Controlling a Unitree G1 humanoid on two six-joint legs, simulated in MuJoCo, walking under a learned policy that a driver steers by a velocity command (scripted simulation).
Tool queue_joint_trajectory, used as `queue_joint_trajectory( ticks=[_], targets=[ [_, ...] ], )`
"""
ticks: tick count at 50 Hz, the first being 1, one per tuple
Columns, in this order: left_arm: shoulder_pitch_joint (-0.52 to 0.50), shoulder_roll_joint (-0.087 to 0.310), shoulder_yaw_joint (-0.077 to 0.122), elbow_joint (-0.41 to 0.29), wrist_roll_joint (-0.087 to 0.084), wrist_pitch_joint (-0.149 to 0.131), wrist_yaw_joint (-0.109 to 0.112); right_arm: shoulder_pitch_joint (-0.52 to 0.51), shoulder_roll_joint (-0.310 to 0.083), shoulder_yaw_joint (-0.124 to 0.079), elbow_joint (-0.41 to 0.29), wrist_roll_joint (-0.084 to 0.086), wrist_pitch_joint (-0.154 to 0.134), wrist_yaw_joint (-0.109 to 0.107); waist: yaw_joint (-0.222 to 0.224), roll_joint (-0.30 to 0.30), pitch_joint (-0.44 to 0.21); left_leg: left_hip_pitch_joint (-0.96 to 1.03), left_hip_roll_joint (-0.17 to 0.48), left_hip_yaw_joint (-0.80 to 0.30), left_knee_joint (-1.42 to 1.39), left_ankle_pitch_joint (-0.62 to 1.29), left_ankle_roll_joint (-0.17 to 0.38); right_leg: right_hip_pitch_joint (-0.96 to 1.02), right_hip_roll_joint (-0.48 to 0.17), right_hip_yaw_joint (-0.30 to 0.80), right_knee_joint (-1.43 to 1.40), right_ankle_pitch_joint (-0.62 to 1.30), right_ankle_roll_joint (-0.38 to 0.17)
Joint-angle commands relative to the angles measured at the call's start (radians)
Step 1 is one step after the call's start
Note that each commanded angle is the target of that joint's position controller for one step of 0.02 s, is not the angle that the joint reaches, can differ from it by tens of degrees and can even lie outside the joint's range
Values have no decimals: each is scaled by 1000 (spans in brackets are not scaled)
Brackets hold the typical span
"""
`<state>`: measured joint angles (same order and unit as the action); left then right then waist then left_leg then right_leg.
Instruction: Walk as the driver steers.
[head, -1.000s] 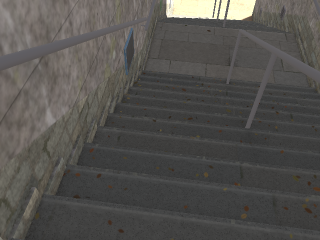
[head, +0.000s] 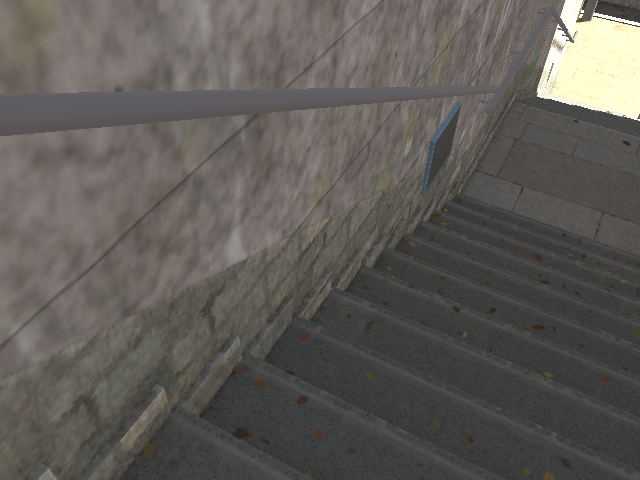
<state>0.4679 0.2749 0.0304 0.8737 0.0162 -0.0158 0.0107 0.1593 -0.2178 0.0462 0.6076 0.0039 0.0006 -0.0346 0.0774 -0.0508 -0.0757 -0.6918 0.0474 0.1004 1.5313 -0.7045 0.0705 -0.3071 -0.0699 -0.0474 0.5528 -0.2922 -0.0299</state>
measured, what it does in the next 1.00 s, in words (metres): walks ahead: right foot 0.16 m lower, then left foot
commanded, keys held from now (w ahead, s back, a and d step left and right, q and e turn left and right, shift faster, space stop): w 0.10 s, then no key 0.90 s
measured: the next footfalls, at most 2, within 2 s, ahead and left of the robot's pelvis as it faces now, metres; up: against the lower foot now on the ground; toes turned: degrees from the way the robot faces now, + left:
right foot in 0.28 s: +0.17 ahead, -0.04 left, +0.00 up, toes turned -4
left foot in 0.58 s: +0.24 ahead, +0.16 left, +0.00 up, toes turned -2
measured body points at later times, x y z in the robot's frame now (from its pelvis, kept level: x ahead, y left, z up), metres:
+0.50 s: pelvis +0.13 +0.01 -0.02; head +0.14 -0.01 +0.43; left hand +0.15 +0.25 -0.15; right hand +0.26 -0.23 -0.15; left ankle +0.24 +0.17 -0.67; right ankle +0.13 -0.03 -0.74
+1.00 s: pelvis +0.18 +0.04 +0.01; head +0.18 +0.05 +0.46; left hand +0.23 +0.27 -0.14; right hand +0.22 -0.17 -0.14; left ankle +0.20 +0.16 -0.74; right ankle +0.13 -0.03 -0.74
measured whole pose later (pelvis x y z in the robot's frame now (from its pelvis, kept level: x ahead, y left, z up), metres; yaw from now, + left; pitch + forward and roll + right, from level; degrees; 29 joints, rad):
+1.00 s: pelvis +0.18 +0.04 +0.01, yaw -2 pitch -3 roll +0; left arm 0.21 0.18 0.01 1.05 0.02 0.02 0.00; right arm 0.19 -0.13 0.01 1.07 0.01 0.02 -0.04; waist 0.00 0.00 0.04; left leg -0.14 0.00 0.01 0.34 -0.16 0.01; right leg 0.00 0.06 -0.04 0.24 -0.21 -0.06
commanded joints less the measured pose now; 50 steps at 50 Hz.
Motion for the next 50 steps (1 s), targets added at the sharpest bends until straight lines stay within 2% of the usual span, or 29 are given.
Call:
queue_joint_trajectory(
  ticks=[1, 2, 3, 4, 5, 6, 8, 9, 11, 12, 13, 14, 15, 16, 18, 19, 20, 21, 23, 24, 26, 28, 29, 30, 32, 33, 34, 39, 50],
  targets=[
    [-25, 38, 5, -63, 5, -5, 4, -35, 16, 0, -81, 12, -15, 13, -69, 35, 73, 43, 5, -53, -425, 87, -26, -49, -65, 134, -49, -10, -122],
    [-85, 24, 6, -96, 6, 2, -1, 100, -36, -20, -33, 11, -17, 2, -145, 199, 48, 272, 36, -141, -615, -4, -7, -229, 40, -18, 146, -22, -47],
    [-243, 35, 17, -171, 27, 1, -2, 298, -141, -56, 41, 0, -11, -18, -272, 376, 80, 451, 155, -382, -794, -71, 58, -486, 112, -77, 412, -67, -9],
    [-469, 117, 49, -252, 54, -14, -7, 492, -197, -79, 96, -28, -26, -27, -420, 351, 194, 528, 283, -686, -949, -82, 147, -785, 136, 126, 611, -390, -21],
    [-522, 87, 48, -282, 40, -46, -11, 485, -217, -92, 126, -39, -38, -48, -402, 250, 269, 572, 326, -799, -934, -14, 184, -956, 142, 292, 627, -300, -21],
    [-434, 69, 42, -258, 15, -65, -15, 323, -204, -93, 119, -53, -35, -66, -277, 205, 285, 468, 319, -730, -848, 57, 178, -918, 131, 309, 575, -178, -8],
    [-228, 83, 52, -198, -5, -48, -2, -5, -148, -86, 74, -67, -37, -54, -47, 144, 216, 144, 213, -371, -758, 120, 99, -469, 125, 169, 337, 131, 44],
    [-99, 74, 56, -150, -12, -9, -1, -100, -117, -81, 61, -47, -44, -47, 43, 131, 152, -21, 152, -226, -736, 157, 75, -155, 140, 39, 266, 247, 65],
    [177, 30, 54, -39, -19, 53, -4, -149, -126, -91, 98, 7, -59, -26, 181, 94, 25, -173, 115, -82, -618, 281, 46, 349, 154, -90, 319, 516, 76],
    [238, 22, 50, -16, -26, 64, -4, -161, -112, -89, 108, 27, -57, -15, 220, 41, 22, -123, 74, 6, -449, 442, 19, 411, 107, -67, 165, 554, 52],
    [284, 39, 53, -8, -22, 60, -3, -229, -119, -102, 107, 29, -42, -15, 291, -65, 50, -135, -46, 63, -50, 392, -3, 472, 8, 43, -88, 541, -49],
    [261, 39, 39, -10, -14, 50, -4, -208, -89, -103, 109, 6, -13, -12, 265, -158, 100, -175, -165, 30, 276, 99, 2, 445, -22, 104, -169, 490, -82],
    [228, 72, 13, -46, 5, 23, -12, -84, -13, -89, 98, 17, 7, -12, 136, -127, 76, -300, -252, -161, 488, 15, 16, 462, -94, 183, 72, 915, -72],
    [183, 107, 8, -81, 4, 1, -12, 101, -19, -84, 95, 18, 11, -19, -13, -56, 41, -337, -210, -287, 326, 151, 41, 428, -208, 281, 74, 1101, -24],
    [48, 109, 13, -124, -6, -19, 0, 176, -61, -95, 145, -35, 25, -32, -94, -48, 26, -345, -162, -288, 225, 336, 4, 351, -217, 291, 8, 868, -19],
    [-53, 133, 20, -154, -10, -24, 19, 164, -72, -95, 144, -59, 39, -31, -131, -45, -11, -294, -132, -308, 97, 435, -52, 263, -251, 361, -56, 660, -67],
    [-125, 103, 3, -171, -11, -24, 26, 115, -114, -105, 143, -59, 52, -9, -146, -18, 47, -181, -103, -303, -123, 552, -85, 82, -236, 359, -145, 569, -108],
    [-148, 82, -14, -150, -6, -28, 20, 30, -117, -109, 141, -44, 67, 3, -143, 1, 111, -72, -98, -270, -292, 605, -101, -30, -186, 311, -170, 520, -103],
    [-93, 36, -33, -93, -15, -30, 14, 68, -41, -84, 197, -35, 89, 17, -138, -14, 74, 188, -33, -189, -506, 618, -96, -94, -138, 181, -128, 755, -87],
    [-70, 61, -21, -82, -16, -30, 8, 100, -28, -80, 214, -34, 96, 24, -137, -42, 54, 288, -36, -135, -568, 609, -88, -103, -109, 134, -116, 818, -72],
    [-109, 86, -14, -79, -2, -34, -13, 153, -44, -90, 261, -20, 92, 31, -153, -69, 33, 429, -62, -91, -499, 710, -43, -154, -85, 129, -97, 705, -48],
    [-162, 60, -20, -88, 11, -30, -19, 113, -67, -99, 264, -14, 79, 34, -136, -57, 97, 428, -54, -80, -604, 607, -20, -129, -89, 158, -101, 598, -41],
    [-147, 39, -26, -69, 3, -26, -16, 86, -64, -92, 255, -16, 69, 29, -113, -74, 137, 384, -37, -115, -764, 501, -20, -35, -101, 187, -103, 668, -42],
    [-90, 37, -23, -44, 5, -12, -10, 103, -52, -85, 275, -4, 56, 27, -84, -44, 139, 429, -20, -122, -878, 604, -10, 18, -91, 177, -90, 699, -41],
    [14, 17, -21, 4, 7, 26, 2, 102, -34, -70, 311, 20, 32, 10, -13, 84, 91, 516, 57, -206, -1011, 996, 0, 125, -21, 130, -104, 468, -3],
    [-11, 8, -22, 15, 14, 30, 7, 77, -11, -60, 305, 3, 22, 9, -17, 79, 85, 527, 94, -225, -1061, 1057, -4, 151, 12, 126, -141, 307, -15],
    [-18, -6, -21, 28, 18, 37, 8, 53, -37, -65, 311, 1, 15, 7, -10, 145, 94, 462, 107, -230, -1072, 1051, 6, 227, 36, 103, -175, 208, -17],
    [-180, -19, -15, 61, 7, 25, -6, 65, -2, -52, 373, 7, 20, 1, -71, 113, 76, 492, 66, -197, -1174, 815, -32, 341, 7, 113, -264, 297, -25],
    [-239, -26, -12, 170, 2, 24, -7, 52, 14, -43, 450, -2, 7, -1, -79, 62, 112, 523, 66, -192, -1252, 718, -33, 314, -8, 130, -349, 245, -18]
  ],
)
